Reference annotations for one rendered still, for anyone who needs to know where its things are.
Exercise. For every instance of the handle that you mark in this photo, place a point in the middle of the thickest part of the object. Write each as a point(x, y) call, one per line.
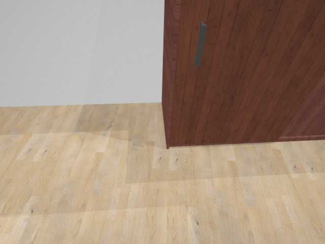
point(200, 44)

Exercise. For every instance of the wardrobe door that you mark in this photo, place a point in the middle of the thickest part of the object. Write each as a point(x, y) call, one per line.
point(261, 61)
point(310, 119)

